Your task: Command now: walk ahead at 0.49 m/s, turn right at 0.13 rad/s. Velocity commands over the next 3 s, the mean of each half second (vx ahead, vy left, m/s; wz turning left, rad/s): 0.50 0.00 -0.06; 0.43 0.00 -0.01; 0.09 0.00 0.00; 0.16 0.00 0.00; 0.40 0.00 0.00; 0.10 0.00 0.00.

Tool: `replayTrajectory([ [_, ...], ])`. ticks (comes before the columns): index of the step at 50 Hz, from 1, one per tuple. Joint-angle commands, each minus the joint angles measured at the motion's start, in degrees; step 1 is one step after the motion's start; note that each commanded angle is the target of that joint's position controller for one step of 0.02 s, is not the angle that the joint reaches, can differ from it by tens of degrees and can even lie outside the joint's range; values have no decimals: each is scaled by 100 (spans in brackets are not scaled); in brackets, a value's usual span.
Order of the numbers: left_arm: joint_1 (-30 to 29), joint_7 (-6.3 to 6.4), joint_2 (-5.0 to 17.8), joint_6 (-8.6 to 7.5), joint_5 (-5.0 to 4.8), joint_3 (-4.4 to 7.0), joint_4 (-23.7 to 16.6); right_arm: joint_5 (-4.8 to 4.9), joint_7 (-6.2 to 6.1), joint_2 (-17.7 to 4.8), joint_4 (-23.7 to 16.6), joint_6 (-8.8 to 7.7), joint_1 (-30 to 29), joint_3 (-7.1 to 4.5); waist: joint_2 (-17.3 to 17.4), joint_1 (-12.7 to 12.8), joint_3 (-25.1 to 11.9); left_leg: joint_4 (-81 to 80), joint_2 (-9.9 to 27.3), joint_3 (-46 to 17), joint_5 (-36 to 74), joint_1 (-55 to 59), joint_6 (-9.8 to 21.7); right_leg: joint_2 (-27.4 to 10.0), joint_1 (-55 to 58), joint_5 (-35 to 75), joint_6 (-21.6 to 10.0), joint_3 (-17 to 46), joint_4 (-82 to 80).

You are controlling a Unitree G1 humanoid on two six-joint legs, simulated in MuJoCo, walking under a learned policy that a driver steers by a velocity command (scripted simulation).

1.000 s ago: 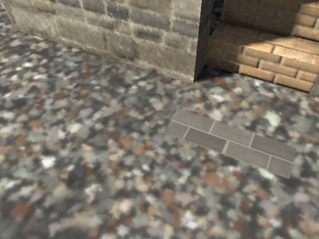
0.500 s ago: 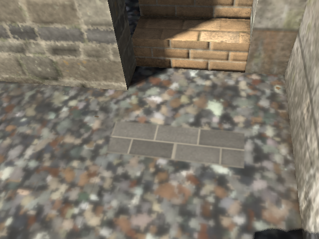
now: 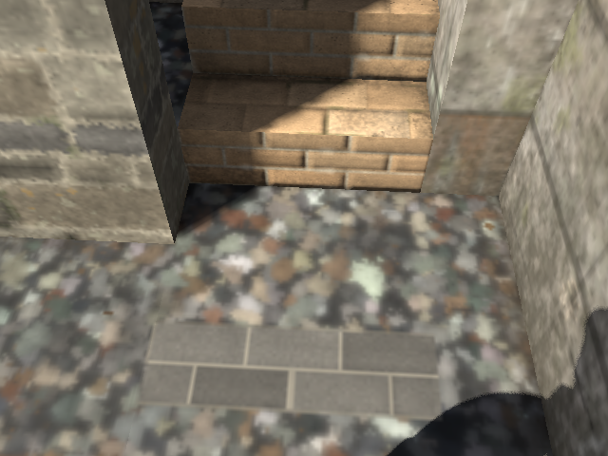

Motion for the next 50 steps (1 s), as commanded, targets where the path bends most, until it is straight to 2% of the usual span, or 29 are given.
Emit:
replayTrajectory([
  [1, 971, 36, 287, -256, -316, -65, -290, -138, 115, -902, 308, 29, 2127, -262, 2336, -524, -1847, -2242, 2029, -4767, -1709, 4685, 1311, 378, -3764, -43, -173, 344, 4082],
  [2, 160, 43, 609, -252, -295, -3, -459, -39, 98, -644, 263, 39, 1663, -205, 1419, -572, -1088, -1953, 1907, -3571, -843, 4038, 1087, 109, -4093, 348, -201, 35, 4325],
  [3, -374, 73, 660, -244, -117, -1, -571, -29, 101, -683, 174, 38, 1271, -190, 413, -521, -805, -1837, 1687, -2665, 108, 3260, 968, -198, -3812, 787, -211, -120, 4029],
  [4, -564, 77, 660, -225, 15, 48, -625, -71, 109, -689, 191, 29, 1086, -191, 306, -397, -629, -1932, 1480, -2154, 618, 2694, 973, -367, -3542, 1035, -202, -180, 3558],
  [6, -529, 23, 458, -123, 22, 39, -632, -117, 86, -568, 370, -2, 1122, -142, 686, -257, -479, -2226, 1231, -1659, 792, 2304, 1087, -512, -3158, 1145, -192, -298, 3020],
  [10, -1235, -16, 361, -87, 96, -35, -926, -12, 12, -835, 566, -50, 1304, -188, 503, -289, 61, -2720, 1238, -1328, 705, 2140, 1340, -525, -3499, 1548, 14, -526, 1669],
  [15, -2214, -136, 385, -173, 37, -187, -1096, 19, -1, -1081, 595, -16, 1355, -196, 460, -554, 404, -2910, 963, -756, 520, 1949, 1253, -270, -2944, 2899, 127, -883, -162],
  [18, -2715, -208, 546, -194, 41, -220, -1260, 70, -15, -1211, 739, 38, 1623, -196, 313, -629, 511, -2804, 1279, -926, 695, 2586, 1199, -184, -2975, 2777, 55, -878, -735],
  [21, -2259, -209, 955, -205, 26, -98, -1115, -41, -48, -1303, 763, 158, 1510, -193, 535, -241, 149, -1980, 1292, -765, 2335, 3239, 929, 65, -2364, 2659, -156, -957, -1132],
  [22, -1600, -185, 1149, -198, 40, 12, -897, -106, -50, -1256, 747, 221, 1434, -160, 512, 120, -322, -1073, 1052, -557, 3037, 3227, 775, 270, -1567, 2757, -287, -1107, -1245],
  [23, -731, -146, 1386, -167, 64, 120, -649, -182, -66, -1099, 670, 256, 1424, -75, 349, 487, -961, 222, 732, -327, 2562, 2650, 548, -6, -365, 2899, -459, -766, -1038],
  [24, 7, -153, 1934, -136, 228, 252, -535, -154, -57, -613, 542, 188, 2071, 81, -985, 326, -1762, 2382, 34, -119, 420, 885, 198, -1362, 1349, 1884, -1278, 1714, -1303],
  [25, 118, -252, 1648, -182, 309, 183, -455, -2, -49, -543, 614, 77, 2253, 142, -1586, 279, -2080, 3522, -366, -779, -2543, -44, 179, -1957, 1705, 1078, -1733, 3544, -2253],
  [26, -270, -285, 1330, -222, 168, 110, -482, 196, -30, -871, 626, 18, 2121, 74, -1118, 158, -1397, 4156, -64, -1102, -2399, -639, 243, -1913, 1246, 592, -1543, 3164, -2359],
  [27, -780, -280, 1172, -226, 140, 73, -649, 231, -30, -998, 544, -16, 1701, 74, -665, 96, -773, 4157, 196, -912, -1940, -743, 243, -1684, 576, 1193, -1351, 2300, -2438],
  [28, -1216, -270, 1108, -234, 158, 58, -716, 150, -63, -1041, 505, -26, 1428, 46, -262, -46, -375, 3802, 454, -775, -1405, -706, 190, -1493, -75, 1944, -1256, 1654, -2579],
  [30, -1502, -264, 967, -271, 215, -6, -720, 12, -108, -1027, 553, 88, 1319, -10, -153, -239, -208, 3255, 737, -725, -891, -257, 56, -1181, -654, 2896, -1139, 963, -2812],
  [32, -1318, -257, 1005, -277, 174, -8, -585, -7, -116, -833, 526, 184, 1323, 18, -260, -294, -176, 2810, 835, -615, -762, -262, -69, -1095, -701, 3183, -1221, 637, -2995],
  [35, -983, -184, 1170, -214, 137, 32, -456, -18, -125, -648, 278, 228, 755, 72, -246, -151, 55, 1877, 898, -429, -165, -704, -286, -1034, -594, 2975, -1277, 270, -3216],
  [36, -594, -158, 940, -204, 44, 7, -316, -617, 119, -405, 174, 288, 379, 186, 183, -80, 272, 1456, 624, 144, 281, -375, -244, -842, -1063, 2849, -1187, -130, -3353],
  [37, -540, -168, 993, -212, 41, 15, -300, -599, 209, -226, 98, 315, 215, 217, -86, -63, 323, 1037, 571, 216, 661, -216, -177, -706, -1157, 2778, -1077, -313, -3337],
  [40, -564, -218, 1021, -258, 57, 62, -338, -436, 278, -408, 1, 322, -93, 212, -429, -8, 231, 274, 434, 266, 1163, 150, -45, -752, -1027, 2633, -934, -378, -3266],
  [44, -782, -182, 965, -257, 31, 76, -352, -554, 165, -524, -19, 296, 103, 185, -678, -262, 183, -400, 277, 134, 596, 677, 131, -920, -622, 4253, -741, -465, -2509],
  [45, -845, -144, 822, -207, -9, 34, -345, -569, 134, -602, 69, 276, 325, 162, -554, -388, 29, -685, 191, 104, 540, 1079, 215, -873, -519, 4626, -659, -508, -2158],
  [46, -723, -142, 780, -127, -37, -6, -209, -516, 79, -742, 333, 182, 858, 87, -154, -498, -162, -1077, 137, 76, 563, 1661, 257, -589, -530, 4721, -567, -596, -1503],
  [47, -661, -61, 539, -73, 137, -120, -160, -590, 41, -969, 489, 100, 1518, 64, 135, -740, -669, -1123, 723, -360, 1478, 2443, 324, -313, -707, 3706, -441, -683, -413],
  [48, 10, -11, 307, -3, 154, -163, -272, -655, 7, -1447, 420, 31, 1897, -11, 1077, -474, -1493, -571, 2232, -1740, 4145, 3508, 560, 252, -1368, 933, -344, -1058, 1190],
  [49, 822, 60, 273, 126, -71, -133, 20, -415, 20, -1869, 556, 94, 2104, -183, 1905, -392, -2178, -1058, 2823, -3107, 5126, 4132, 1509, 921, -2168, -508, -274, -780, 2542],
  [50, 444, 82, 673, 227, 51, -75, 116, -198, 43, -1428, 486, 126, 1848, -127, 1033, -398, -1848, -1260, 2499, -2530, 4371, 3717, 1452, 557, -2354, -267, -350, -320, 2820],
])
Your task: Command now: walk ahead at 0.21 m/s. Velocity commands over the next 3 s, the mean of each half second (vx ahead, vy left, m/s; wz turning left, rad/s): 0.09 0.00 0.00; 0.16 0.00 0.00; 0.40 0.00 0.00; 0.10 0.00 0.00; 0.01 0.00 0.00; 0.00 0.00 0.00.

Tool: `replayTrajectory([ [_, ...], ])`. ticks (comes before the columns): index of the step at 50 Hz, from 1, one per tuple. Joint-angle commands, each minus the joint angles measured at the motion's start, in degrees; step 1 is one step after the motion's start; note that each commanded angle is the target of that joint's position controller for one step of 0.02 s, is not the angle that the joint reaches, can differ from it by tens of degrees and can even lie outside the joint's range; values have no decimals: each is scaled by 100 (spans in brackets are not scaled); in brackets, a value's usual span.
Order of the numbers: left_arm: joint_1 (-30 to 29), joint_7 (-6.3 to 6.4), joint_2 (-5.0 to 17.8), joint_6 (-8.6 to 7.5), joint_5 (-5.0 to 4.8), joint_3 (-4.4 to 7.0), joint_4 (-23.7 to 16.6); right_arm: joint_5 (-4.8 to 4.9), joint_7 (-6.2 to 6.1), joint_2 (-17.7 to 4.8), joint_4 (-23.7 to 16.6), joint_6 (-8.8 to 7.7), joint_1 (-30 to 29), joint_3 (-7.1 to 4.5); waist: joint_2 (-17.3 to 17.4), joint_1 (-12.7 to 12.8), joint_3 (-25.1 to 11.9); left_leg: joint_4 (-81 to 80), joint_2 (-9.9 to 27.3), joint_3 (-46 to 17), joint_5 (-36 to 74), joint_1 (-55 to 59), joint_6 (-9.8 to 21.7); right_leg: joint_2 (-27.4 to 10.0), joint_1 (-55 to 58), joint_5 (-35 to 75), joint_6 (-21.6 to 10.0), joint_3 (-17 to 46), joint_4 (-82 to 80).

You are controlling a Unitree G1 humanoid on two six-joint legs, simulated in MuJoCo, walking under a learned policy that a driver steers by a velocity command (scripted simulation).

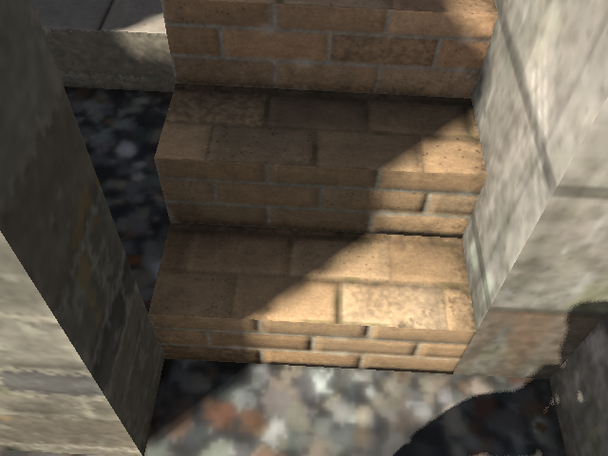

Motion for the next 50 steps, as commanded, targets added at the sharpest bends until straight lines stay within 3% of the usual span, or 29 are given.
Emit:
replayTrajectory([
  [1, 733, 51, 662, 192, 60, 128, 36, 255, -25, -941, 74, -7, 1224, -298, 655, -336, -1412, -945, 1988, -2057, 4006, 2773, 967, -33, -1622, -150, -139, 336, 2096],
  [2, 392, 10, 561, 230, 42, 111, 9, 210, -34, -583, 55, -1, 913, -182, 552, -241, -1043, -1135, 1700, -1599, 3925, 2288, 780, -210, -1538, 126, -86, 315, 1763],
  [4, 190, -34, 355, 383, 127, 68, 80, 201, -102, -327, 106, -28, 707, -50, 577, -80, -835, -1282, 1397, -991, 4342, 1578, 606, -307, -854, 617, 24, 311, 1203],
  [7, 281, -8, 194, 488, 155, 16, 249, 221, -154, -524, 262, -39, 736, -51, 626, 50, -914, -1336, 1237, -675, 3825, 1277, 548, -180, -334, 765, 142, 163, 342],
  [11, -293, 32, 289, 649, 115, 3, 263, 194, -304, -633, 378, 223, 813, -47, 790, -177, -631, -1715, 1165, -1033, 492, 976, 480, -169, -190, 791, 199, 8, -797],
  [13, -394, 49, 277, 653, 107, -25, 311, 201, -316, -672, 434, 320, 785, -68, 754, -196, -400, -1925, 1163, -1274, -1037, 684, 473, -169, -25, 1019, 178, -56, -1226],
  [15, -292, 77, 191, 591, 133, -74, 438, 238, -323, -586, 477, 369, 690, -47, 520, -91, -215, -1906, 1089, -1346, -1713, 321, 316, -204, 422, 1517, 99, -70, -1994],
  [17, -273, 132, 336, 471, 180, -106, 460, 227, -308, -439, 558, 354, 800, -15, 185, -135, -124, -1701, 879, -1291, -1590, 269, -12, -722, 608, 1790, -10, 547, -2764],
  [18, -688, 123, 486, 426, 57, -76, 481, 270, -303, -342, 614, 401, 976, -20, -408, -459, 183, -1665, 453, -820, -1047, 771, -157, -704, -320, 1493, -111, 667, -2766],
  [19, -1029, 141, 838, 457, -17, 50, 299, 112, -301, -832, 633, 357, 775, -111, -258, -433, 300, -1343, 201, -496, -1052, 1052, -268, -438, -854, 1181, -84, 298, -2454],
  [20, -903, 151, 612, 453, 77, -2, 294, 84, -296, -779, 674, 341, 731, -118, -94, -339, -40, -1295, 240, -519, -1091, 1243, -243, -452, -826, 1178, -17, 285, -2514],
  [21, -811, 150, 549, 455, 117, -13, 325, 116, -303, -573, 726, 349, 758, -67, -99, -348, -89, -1314, 271, -539, -1127, 1259, -185, -442, -813, 1286, 38, 305, -2555],
  [23, -759, 157, 378, 440, 90, -45, 340, 148, -301, -408, 844, 375, 813, -9, -189, -336, -83, -1250, 232, -474, -942, 1226, -140, -433, -769, 1390, 68, 289, -2544],
  [25, -673, 143, 264, 377, 138, -95, 346, 156, -302, -435, 879, 398, 751, -24, -139, -342, -177, -1184, 218, -410, -668, 1318, -146, -498, -785, 1487, 57, 295, -2552],
  [27, -769, 127, 417, 306, 122, -77, 313, 124, -327, -506, 913, 406, 673, -32, -237, -362, -307, -1112, 227, -411, -443, 1479, -140, -498, -822, 1558, 55, 287, -2545],
  [28, -667, 134, 421, 273, 173, -99, 380, 200, -353, -479, 960, 427, 605, -36, -16, -318, -458, -1088, 214, -413, -382, 1545, -97, -542, -723, 1564, 39, 298, -2504],
  [29, -775, 118, 527, 238, 183, -87, 354, 210, -401, -567, 972, 469, 538, -46, -150, -361, -351, -1113, 202, -445, -328, 1496, -67, -525, -813, 1628, 38, 298, -2493],
  [34, -759, 68, 518, 179, 138, -126, 387, 177, -441, -558, 1158, 561, 515, -27, -168, -358, -342, -1088, 211, -467, -126, 1584, -51, -516, -855, 1733, 28, 278, -2524],
  [35, -458, 120, -62, 110, -28, -277, 523, 231, -437, -168, 1282, 601, 846, 101, -315, -391, -643, -1344, 565, -812, -299, 1867, -57, -755, -598, 1271, -113, 644, -3078],
  [36, -486, 144, 154, 91, -55, -227, 562, 236, -429, -257, 1311, 623, 826, 75, -311, -421, -320, -1211, 393, -699, -742, 1728, -69, -677, -627, 777, -186, 647, -3132],
  [38, -568, 150, 570, 130, -2, -75, 498, 163, -398, -505, 1250, 630, 732, -12, -355, -384, -136, -826, 91, -459, -1838, 1205, -12, -702, -534, -445, -428, 843, -3233],
  [41, -293, 148, 731, 169, 10, 71, 553, 59, -295, -243, 1112, 578, 578, 5, -716, -239, 415, -54, -129, -46, -1651, 279, -70, -1347, -283, -1352, -823, 1654, -3809],
  [42, -274, 147, 750, 154, 8, 121, 576, 7, -267, -169, 1066, 537, 588, 19, -839, -235, 484, 206, 23, -24, -1361, 184, -76, -1610, -222, -1240, -962, 1843, -3928],
  [44, -319, 123, 713, 132, 32, 178, 567, 50, -230, -210, 1004, 424, 645, -6, -738, -307, 490, 35, 153, 17, -1400, 325, -41, -1695, -201, -934, -1037, 1765, -3888],
  [46, -492, 81, 552, 118, 18, 164, 502, 116, -233, -216, 1050, 292, 840, -51, -457, -473, 429, -745, -14, 112, -1209, 1112, 12, -1358, -451, -638, -874, 1322, -3501],
  [47, -677, 41, 471, 96, 27, 163, 400, 104, -231, -293, 1194, 201, 1284, -88, -228, -661, 286, -983, 89, -183, -1367, 1935, 50, -967, -971, -406, -695, 919, -2923],
  [48, -1034, -9, 177, 33, 10, 79, 151, 84, -261, -655, 1386, 149, 1896, -211, 745, -902, 225, -1662, 754, -1425, -2433, 2585, 322, -385, -1813, 105, -432, 204, -1768],
  [49, -1360, -67, 141, -37, 120, 56, -79, 115, -266, -1036, 1611, 138, 2653, -373, 1619, -1157, 228, -2487, 1684, -2956, -3117, 3352, 738, 41, -2893, 241, -287, -412, -408],
  [50, -1513, -108, 441, -70, 240, 126, -170, 93, -267, -987, 1705, 137, 2822, -396, 1218, -1074, 417, -2522, 2082, -3365, -2687, 3362, 981, -107, -3412, 19, -410, -96, 491],
])
Over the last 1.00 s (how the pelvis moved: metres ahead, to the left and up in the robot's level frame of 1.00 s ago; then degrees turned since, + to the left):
0.54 0.05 0.01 -1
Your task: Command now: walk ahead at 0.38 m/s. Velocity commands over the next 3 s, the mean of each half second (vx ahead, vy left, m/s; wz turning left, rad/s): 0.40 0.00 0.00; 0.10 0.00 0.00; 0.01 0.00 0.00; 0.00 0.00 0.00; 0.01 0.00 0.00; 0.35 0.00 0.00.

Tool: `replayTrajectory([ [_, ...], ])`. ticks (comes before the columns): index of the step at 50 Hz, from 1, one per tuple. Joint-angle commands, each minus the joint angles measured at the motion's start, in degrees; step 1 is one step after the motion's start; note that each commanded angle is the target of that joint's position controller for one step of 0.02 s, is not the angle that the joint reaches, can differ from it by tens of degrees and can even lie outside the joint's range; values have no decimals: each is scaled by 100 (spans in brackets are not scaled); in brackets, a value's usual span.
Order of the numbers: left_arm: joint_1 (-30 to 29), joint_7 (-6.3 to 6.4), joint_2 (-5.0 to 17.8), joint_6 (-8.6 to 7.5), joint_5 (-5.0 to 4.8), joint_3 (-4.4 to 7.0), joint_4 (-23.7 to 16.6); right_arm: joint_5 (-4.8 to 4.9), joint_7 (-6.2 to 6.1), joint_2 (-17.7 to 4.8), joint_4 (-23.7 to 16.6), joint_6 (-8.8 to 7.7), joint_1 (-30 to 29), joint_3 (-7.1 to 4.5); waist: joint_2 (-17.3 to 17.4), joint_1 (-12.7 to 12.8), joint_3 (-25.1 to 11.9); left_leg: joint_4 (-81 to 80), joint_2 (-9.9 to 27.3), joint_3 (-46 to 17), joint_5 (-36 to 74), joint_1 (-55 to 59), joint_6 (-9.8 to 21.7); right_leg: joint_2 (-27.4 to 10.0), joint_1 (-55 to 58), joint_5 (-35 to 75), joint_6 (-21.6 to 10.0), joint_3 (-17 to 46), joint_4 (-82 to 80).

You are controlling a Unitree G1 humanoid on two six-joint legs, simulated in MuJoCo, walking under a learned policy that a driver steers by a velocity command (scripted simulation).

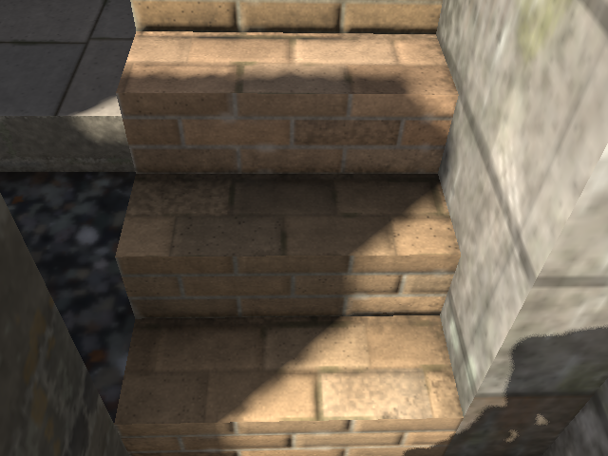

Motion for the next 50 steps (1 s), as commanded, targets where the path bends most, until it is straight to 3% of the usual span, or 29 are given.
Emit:
replayTrajectory([
  [1, -1198, -132, 551, -264, 99, 88, -788, -41, -39, -889, 263, -90, 1403, -274, 848, -443, 845, -1933, 2171, -3221, -1362, 1950, 954, -184, -3481, -134, -283, 174, 1999],
  [2, -1066, -167, 474, -301, -62, 59, -723, -100, -68, -787, 117, -152, 1126, -276, 651, -274, 781, -1908, 2102, -2957, -687, 1948, 885, -265, -3517, 188, -362, 204, 2162],
  [4, -970, -209, 380, -278, -6, 50, -670, -51, -80, -590, 6, -236, 843, -206, 361, -64, 476, -1944, 1829, -2188, 327, 1882, 683, -418, -3278, 763, -292, 85, 2081],
  [6, -859, -243, 78, -152, 186, -30, -677, 103, -87, -564, 45, -294, 697, -129, 557, 142, 409, -1790, 1453, -1441, 1700, 1455, 661, -346, -2818, 1060, -37, -368, 1801],
  [7, -1085, -244, 57, -115, 208, -53, -791, 143, -99, -542, 74, -319, 723, -105, 549, 99, 469, -1738, 1320, -1167, 2131, 1180, 663, -289, -2600, 1199, 77, -519, 1479],
  [12, -1799, -165, 128, -78, 50, -118, -1227, 133, -71, -845, 177, -326, 727, -133, 893, -49, 488, -1468, 1155, -774, 2763, 586, 665, -17, -1485, 1808, 140, -789, -149],
  [14, -1431, -92, 308, -109, 54, -47, -1191, 160, -46, -874, 141, -333, 489, -151, 863, 166, 268, -986, 1282, -767, 3720, 741, 635, 38, -1016, 1775, -49, -736, -318],
  [16, -134, -56, 411, -179, 124, 55, -833, 139, -36, -814, 157, -333, 448, -128, 579, 630, -268, 527, 924, -462, 4498, 499, 503, 300, 325, 1482, -265, -894, -796],
  [17, 571, 111, 565, -267, 314, 90, -746, 350, 42, -903, -49, -390, 122, -136, 114, 1043, -662, 1693, 565, -457, 3260, -225, 237, -540, 1261, 2188, -342, -6, -1181],
  [18, 925, 167, 1197, -283, 411, 197, -642, 427, 76, -161, -151, -311, 581, 33, -1289, 632, -988, 3405, -240, -249, -666, -1626, -70, -2101, 2172, 3599, -992, 2134, -1698],
  [19, 1042, 193, 1054, -250, 174, 192, -511, 266, 5, -440, 239, -177, 1008, -54, -788, 555, -1151, 4501, -254, -892, -1550, -1668, -11, -2412, 1613, 4276, -1551, 2562, -1845],
  [20, 403, 169, 648, -313, 82, 91, -673, 165, -26, -476, 275, -106, 866, -64, -258, 219, -729, 4552, 21, -1105, -1276, -1674, -1, -2190, 1139, 4398, -1446, 1939, -1872],
  [21, -189, 199, -33, -396, -9, -149, -783, 134, -68, -353, 205, -74, 441, -14, 194, 82, -433, 4030, 298, -1204, -901, -1238, -112, -1906, 399, 5032, -1217, 1220, -1987],
  [22, -450, 247, -329, -454, 27, -289, -857, 121, -83, -287, 123, -34, 47, 13, 239, 49, -346, 3496, 410, -1148, -688, -1022, -209, -1624, 187, 5449, -966, 733, -1997],
  [23, -420, 284, -392, -504, 42, -369, -798, 82, -78, -281, 65, 29, -140, 22, 145, 22, -382, 3173, 385, -1102, -522, -748, -288, -1475, 28, 6054, -852, 485, -1953],
  [25, -235, 256, -159, -567, 0, -388, -647, 68, -64, -212, 113, 141, -27, 40, -87, -146, -596, 2468, 225, -979, -542, -291, -370, -1306, -42, 6735, -718, 162, -1794],
  [27, -133, 205, 93, -523, -21, -341, -553, 69, -87, -124, 132, 226, -1, 80, -331, -242, -527, 1457, 231, -864, -592, 18, -460, -1115, -178, 5997, -619, -12, -1710],
  [30, -253, 180, 71, -368, -81, -377, -594, 160, -145, -249, 55, 424, -477, 114, -730, -127, -484, 552, 235, -604, 37, 463, -479, -925, -635, 2871, -434, 208, -2090],
  [32, -268, 165, 106, -287, -139, -382, -606, 64, -165, -360, -42, 493, -749, 159, -484, -137, -52, -165, 411, -773, 792, 837, -396, -739, -1344, 105, -59, 400, -2536],
  [33, -194, 163, 109, -270, -136, -391, -595, -4, -167, -477, -125, 462, -803, 176, -410, -142, 111, -407, 704, -1033, 872, 984, -331, -687, -1578, -406, 133, 483, -2676],
  [34, -92, 157, 125, -253, -128, -370, -607, -22, -169, -657, -143, 401, -756, 162, -187, -72, 284, -533, 945, -1246, 880, 857, -261, -555, -1498, -144, 239, 429, -2623],
  [35, 157, 173, -7, -201, -123, -377, -547, 128, -166, -841, -20, 387, -839, 74, 487, 103, 386, -540, 814, -1256, 488, 117, -182, -363, -815, 420, 246, 250, -2416],
  [36, 98, 168, -1, -201, -36, -355, -533, 215, -120, -611, -1, 320, -898, 151, 549, 32, 362, -762, 804, -1220, 648, -111, -185, -415, -388, 909, 228, 182, -2150],
  [37, -86, 173, 69, -236, 84, -353, -755, 148, -88, -410, -99, 346, -1193, 230, 667, 87, 292, -754, 827, -1123, 1091, -236, -135, -499, -132, 1296, 257, 189, -1961],
  [42, 45, 150, 94, -260, 18, -336, -786, 174, -89, -526, -76, 330, -1153, 275, 315, 143, 11, -835, 880, -1181, 1553, -20, -51, -549, 135, 1657, 267, 149, -1793],
  [43, 31, 139, 130, -235, 32, -310, -773, 263, -91, -667, -10, 294, -1036, 247, 264, 126, 66, -852, 881, -1213, 1494, 42, -93, -537, 106, 1654, 276, 132, -1752],
  [44, 40, 127, 171, -175, 76, -304, -799, 261, -76, -668, 27, 284, -936, 257, 234, 150, 28, -845, 872, -1190, 1454, 51, -144, -501, 194, 1595, 296, 124, -1744],
  [45, -89, 32, 550, -159, 305, -214, -815, 438, 6, -1129, 86, 402, -1127, 33, 451, 259, 342, -815, 564, -1148, 1310, -336, -128, -243, 2, 1429, 372, -22, -1600],
  [50, -256, 22, 350, -119, 194, -257, -838, 291, 6, -838, 78, 406, -979, -15, 188, 229, -104, -722, 575, -1111, 1538, -41, -68, -299, 33, 1736, 397, -75, -1502],
])
Over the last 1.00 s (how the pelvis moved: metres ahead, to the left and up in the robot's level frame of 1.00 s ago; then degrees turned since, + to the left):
0.12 0.01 0.01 -1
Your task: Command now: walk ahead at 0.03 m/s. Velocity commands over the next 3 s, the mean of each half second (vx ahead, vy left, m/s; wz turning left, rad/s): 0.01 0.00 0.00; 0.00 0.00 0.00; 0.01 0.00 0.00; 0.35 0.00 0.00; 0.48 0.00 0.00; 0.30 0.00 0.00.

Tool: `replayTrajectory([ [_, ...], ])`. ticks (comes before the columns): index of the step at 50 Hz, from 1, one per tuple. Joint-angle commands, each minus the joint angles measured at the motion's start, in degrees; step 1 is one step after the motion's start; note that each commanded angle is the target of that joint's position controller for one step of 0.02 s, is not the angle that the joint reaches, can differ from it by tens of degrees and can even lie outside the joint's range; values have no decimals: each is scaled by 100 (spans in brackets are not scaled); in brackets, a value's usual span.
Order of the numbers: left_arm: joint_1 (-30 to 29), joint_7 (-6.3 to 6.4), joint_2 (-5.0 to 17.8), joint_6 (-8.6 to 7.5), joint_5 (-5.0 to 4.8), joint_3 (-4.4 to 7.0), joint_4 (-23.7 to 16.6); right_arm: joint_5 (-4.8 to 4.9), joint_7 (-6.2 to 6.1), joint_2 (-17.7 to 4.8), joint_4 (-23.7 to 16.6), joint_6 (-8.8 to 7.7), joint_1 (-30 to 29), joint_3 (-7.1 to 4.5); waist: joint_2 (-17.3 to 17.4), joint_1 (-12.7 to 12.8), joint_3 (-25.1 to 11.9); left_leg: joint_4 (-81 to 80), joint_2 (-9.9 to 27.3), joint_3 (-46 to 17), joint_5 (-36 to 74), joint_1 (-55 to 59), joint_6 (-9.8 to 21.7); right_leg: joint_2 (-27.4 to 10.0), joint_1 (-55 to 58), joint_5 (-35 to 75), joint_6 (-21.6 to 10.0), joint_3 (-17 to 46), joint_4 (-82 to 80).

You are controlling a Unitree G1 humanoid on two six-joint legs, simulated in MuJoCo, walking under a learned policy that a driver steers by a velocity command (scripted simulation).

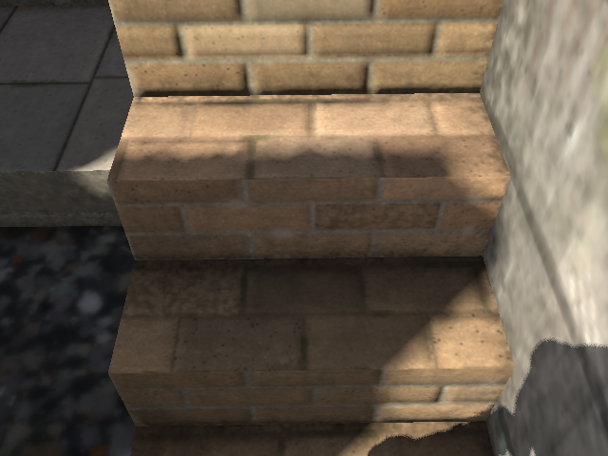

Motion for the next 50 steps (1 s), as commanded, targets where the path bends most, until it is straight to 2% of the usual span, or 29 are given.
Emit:
replayTrajectory([
  [1, 175, 15, 452, -13, 2, 75, -164, -20, 1, -641, -204, -45, -62, -167, -4, 62, -212, -263, 472, -459, 1381, -142, 287, -324, 232, 578, 119, 351, -159],
  [4, 59, 22, 516, -14, -6, 73, -200, -22, 5, -702, -212, -52, -37, -195, -5, 47, -292, -229, 467, -471, 1451, -104, 299, -346, 271, 717, 118, 361, -96],
  [12, 14, 16, 624, -2, -29, 64, -194, -24, -3, -789, -209, -18, 60, -240, -23, 25, -180, -227, 431, -471, 1327, -74, 290, -366, 213, 823, 113, 381, -90],
  [36, -12, -33, 564, -33, -22, 46, -237, -21, -68, -706, -191, -11, 74, -308, -89, 15, -104, -328, 453, -465, 800, -185, 200, -391, 312, 937, 33, 468, -256],
  [38, 8, -48, 620, -32, -1, 64, -213, -5, -66, -694, -237, 42, -76, -294, -41, 23, -131, -290, 450, -461, 939, -248, 186, -419, 365, 1056, 21, 546, -218],
  [40, 12, -116, 647, -141, -8, 68, -244, -93, -61, -651, -269, 136, -156, -249, 15, 70, -293, -319, 558, -589, 1247, -201, 269, -565, 405, 1167, 44, 640, -252],
  [42, 71, -154, 673, -158, -28, 77, -186, -100, -70, -673, -267, 198, -66, -248, -80, 27, -336, -304, 581, -583, 1219, -109, 269, -574, 350, 1184, 43, 662, -285],
  [50, 96, -155, 678, -155, -20, 83, -165, -84, -94, -674, -243, 215, -20, -236, -130, 16, -172, -411, 595, -581, 861, -190, 222, -581, 154, 607, 52, 760, -520],
])
Over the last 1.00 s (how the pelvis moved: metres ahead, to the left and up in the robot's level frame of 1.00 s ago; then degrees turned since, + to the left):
0.25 0.01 0.01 0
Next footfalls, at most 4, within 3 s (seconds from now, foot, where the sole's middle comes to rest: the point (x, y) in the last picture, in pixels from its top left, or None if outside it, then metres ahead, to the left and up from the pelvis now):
none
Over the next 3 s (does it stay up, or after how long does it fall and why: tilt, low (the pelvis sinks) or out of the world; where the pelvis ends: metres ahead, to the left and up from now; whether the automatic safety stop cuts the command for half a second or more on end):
stays up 0.01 -0.02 0.00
